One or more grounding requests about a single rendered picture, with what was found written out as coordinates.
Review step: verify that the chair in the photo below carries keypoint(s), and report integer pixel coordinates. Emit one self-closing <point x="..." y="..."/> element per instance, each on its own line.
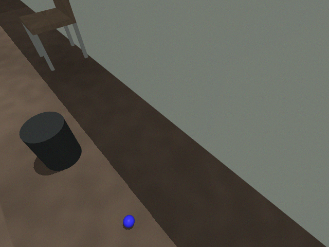
<point x="51" y="19"/>

